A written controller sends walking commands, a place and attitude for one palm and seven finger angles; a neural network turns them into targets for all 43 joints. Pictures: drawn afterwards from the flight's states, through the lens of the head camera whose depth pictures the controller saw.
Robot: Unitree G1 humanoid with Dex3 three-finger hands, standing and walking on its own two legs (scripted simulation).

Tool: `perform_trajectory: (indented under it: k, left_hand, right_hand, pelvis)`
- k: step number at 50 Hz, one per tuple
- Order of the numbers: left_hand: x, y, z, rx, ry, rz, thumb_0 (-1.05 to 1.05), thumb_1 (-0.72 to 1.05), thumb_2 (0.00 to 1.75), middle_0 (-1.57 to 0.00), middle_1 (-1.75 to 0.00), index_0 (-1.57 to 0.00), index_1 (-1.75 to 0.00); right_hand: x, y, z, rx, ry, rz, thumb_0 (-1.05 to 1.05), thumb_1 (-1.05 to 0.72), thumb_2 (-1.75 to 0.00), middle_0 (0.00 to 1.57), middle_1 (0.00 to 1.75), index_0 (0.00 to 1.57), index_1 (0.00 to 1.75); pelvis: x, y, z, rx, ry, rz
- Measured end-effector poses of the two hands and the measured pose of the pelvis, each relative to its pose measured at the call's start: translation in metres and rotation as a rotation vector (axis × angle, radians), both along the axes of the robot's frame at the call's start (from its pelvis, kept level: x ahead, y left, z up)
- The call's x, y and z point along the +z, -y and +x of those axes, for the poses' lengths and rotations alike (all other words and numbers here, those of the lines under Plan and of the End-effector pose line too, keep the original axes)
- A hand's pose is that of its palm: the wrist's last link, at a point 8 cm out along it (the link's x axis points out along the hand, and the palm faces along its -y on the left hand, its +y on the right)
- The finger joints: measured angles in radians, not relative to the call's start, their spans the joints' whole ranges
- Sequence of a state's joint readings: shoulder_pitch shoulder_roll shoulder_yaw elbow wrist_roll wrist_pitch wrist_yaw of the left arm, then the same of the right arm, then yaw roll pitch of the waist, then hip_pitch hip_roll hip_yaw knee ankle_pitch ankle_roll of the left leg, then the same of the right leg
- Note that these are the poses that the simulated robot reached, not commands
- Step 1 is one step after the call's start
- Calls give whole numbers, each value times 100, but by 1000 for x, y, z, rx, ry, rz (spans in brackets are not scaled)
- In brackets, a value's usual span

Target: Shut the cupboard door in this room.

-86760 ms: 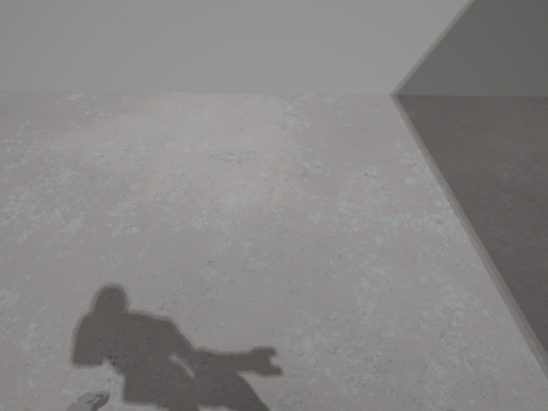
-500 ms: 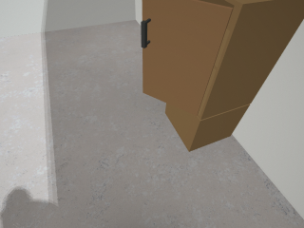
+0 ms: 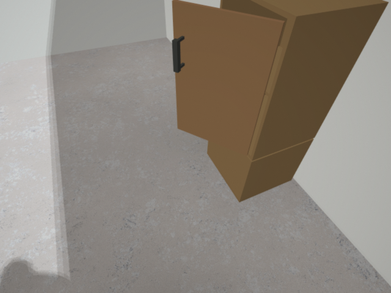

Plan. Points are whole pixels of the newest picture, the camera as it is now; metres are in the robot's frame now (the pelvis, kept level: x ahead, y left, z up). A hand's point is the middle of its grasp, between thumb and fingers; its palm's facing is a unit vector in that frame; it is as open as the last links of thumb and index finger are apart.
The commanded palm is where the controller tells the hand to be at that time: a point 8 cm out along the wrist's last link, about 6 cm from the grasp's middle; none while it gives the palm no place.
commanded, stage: let the arm hang, fingers relaxed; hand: left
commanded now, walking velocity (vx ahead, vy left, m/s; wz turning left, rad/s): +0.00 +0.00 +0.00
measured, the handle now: (179, 54) +0.91 +0.11 +0.06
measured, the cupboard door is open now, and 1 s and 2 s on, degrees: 37 37 37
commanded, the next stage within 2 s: look to check the result in 0.02 s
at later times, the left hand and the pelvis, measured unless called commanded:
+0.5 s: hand out of the picture +0.03 +0.18 -0.17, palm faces +0.01 -0.97 -0.24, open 7.4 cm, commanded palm none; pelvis +0.02 -0.01 +0.00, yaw +0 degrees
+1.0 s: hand out of the picture +0.05 +0.19 -0.20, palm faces +0.18 -0.96 -0.20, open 7.4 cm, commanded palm none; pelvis +0.02 +0.00 -0.02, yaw +10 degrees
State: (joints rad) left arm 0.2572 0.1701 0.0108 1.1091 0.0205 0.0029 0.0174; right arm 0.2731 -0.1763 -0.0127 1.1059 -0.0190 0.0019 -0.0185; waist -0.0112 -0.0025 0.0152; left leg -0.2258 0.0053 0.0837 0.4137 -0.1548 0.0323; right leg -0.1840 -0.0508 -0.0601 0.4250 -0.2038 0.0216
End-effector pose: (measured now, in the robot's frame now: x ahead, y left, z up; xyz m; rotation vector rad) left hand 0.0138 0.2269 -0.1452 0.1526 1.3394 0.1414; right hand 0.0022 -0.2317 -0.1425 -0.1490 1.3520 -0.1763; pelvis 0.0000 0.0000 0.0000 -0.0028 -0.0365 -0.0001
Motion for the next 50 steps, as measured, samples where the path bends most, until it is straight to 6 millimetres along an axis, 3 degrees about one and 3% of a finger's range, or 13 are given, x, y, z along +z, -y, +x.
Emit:
perform_trajectory:
  k: [19, 37, 44, 50]
  left_hand:
    - [6, -5, 0, 10, -53, 43, 0, 91, 89, -20, -30, -20, -30]
    - [7, -2, 27, 4, -18, 41, 0, 91, 89, -20, -30, -20, -30]
    - [-2, 0, 27, 66, 3, 34, 0, 91, 89, -20, -30, -20, -30]
    - [-23, -14, 18, 158, 34, 9, 0, 91, 89, -20, -30, -20, -30]
  right_hand:
    - [0, 16, 20, 17, -15, -5, 0, -90, -90, 20, 30, 20, 30]
    - [6, 31, 47, 40, 10, -33, 0, -90, -90, 20, 30, 20, 30]
    - [-2, 23, 51, 73, -24, -20, 0, -90, -90, 20, 30, 20, 30]
    - [-6, 6, 64, 137, -51, -41, 0, -90, -90, 20, 30, 20, 30]
  pelvis:
    - [2, 11, 13, 2, 5, 0]
    - [4, 17, 25, 11, 0, -1]
    - [-4, 15, 25, 69, -8, -12]
    - [-18, -1, 25, 174, -1, -38]
